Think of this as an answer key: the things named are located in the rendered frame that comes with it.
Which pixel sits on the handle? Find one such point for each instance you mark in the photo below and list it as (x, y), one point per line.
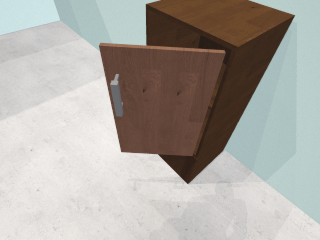
(116, 95)

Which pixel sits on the cupboard door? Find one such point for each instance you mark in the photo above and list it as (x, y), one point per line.
(165, 91)

